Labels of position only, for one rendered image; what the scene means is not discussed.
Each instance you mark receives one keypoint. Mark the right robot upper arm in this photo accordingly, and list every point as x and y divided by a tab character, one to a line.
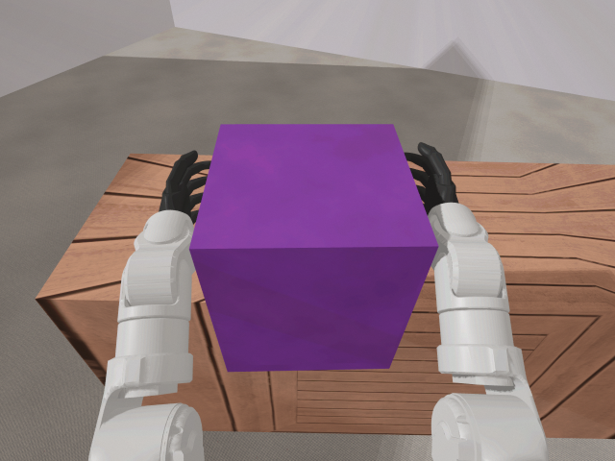
480	427

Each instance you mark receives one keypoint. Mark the carton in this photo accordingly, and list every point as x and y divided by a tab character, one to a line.
311	246

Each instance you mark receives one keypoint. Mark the pedestal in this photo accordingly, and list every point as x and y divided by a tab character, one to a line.
553	225

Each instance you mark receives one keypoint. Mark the left robot forearm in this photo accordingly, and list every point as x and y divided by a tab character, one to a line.
151	355

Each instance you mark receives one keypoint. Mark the left robot hand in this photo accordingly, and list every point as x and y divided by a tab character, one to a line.
176	195

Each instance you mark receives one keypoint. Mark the right robot forearm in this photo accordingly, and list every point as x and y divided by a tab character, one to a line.
471	297

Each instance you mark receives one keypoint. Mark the left robot upper arm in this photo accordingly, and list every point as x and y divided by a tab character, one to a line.
163	432

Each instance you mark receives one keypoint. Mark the right robot hand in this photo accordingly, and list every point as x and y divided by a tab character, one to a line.
438	187

